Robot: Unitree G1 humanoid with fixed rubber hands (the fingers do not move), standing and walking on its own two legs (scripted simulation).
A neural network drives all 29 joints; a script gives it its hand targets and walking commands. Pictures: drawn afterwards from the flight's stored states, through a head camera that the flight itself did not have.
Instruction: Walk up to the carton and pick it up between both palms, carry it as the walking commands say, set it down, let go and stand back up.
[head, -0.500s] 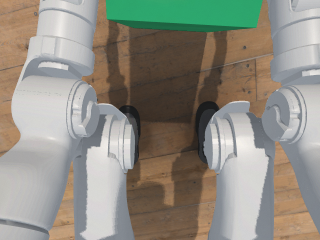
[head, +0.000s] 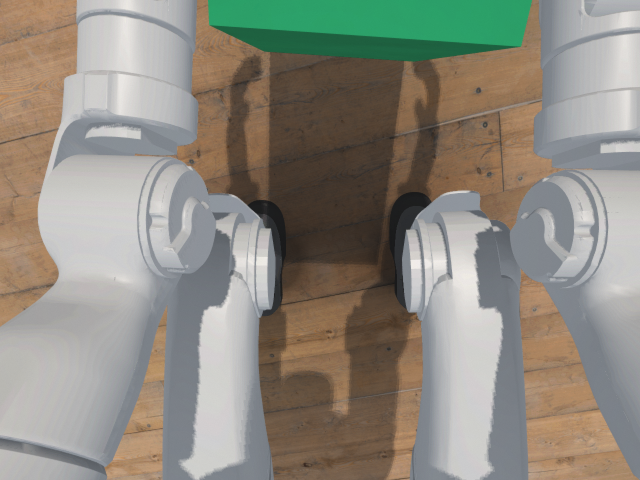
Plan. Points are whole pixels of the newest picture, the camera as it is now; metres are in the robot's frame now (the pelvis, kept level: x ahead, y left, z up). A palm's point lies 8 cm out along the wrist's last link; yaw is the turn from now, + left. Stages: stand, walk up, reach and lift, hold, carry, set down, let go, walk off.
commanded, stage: reach and lift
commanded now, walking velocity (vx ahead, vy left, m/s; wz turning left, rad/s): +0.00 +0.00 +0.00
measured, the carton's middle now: out of the picture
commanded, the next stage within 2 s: none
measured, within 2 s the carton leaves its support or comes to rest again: neither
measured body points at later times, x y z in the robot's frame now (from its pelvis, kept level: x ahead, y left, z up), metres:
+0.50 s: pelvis -0.01 +0.00 +0.04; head +0.37 -0.01 +0.28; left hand +0.58 +0.12 -0.10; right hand +0.56 -0.17 -0.11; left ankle +0.11 +0.13 -0.39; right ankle +0.12 -0.13 -0.39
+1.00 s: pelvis -0.02 +0.00 +0.09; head +0.34 -0.01 +0.34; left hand +0.56 +0.12 -0.03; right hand +0.54 -0.16 -0.04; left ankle +0.11 +0.13 -0.39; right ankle +0.12 -0.13 -0.39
